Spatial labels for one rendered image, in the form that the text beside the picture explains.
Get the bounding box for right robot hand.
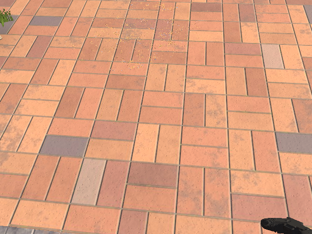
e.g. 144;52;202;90
260;216;312;234

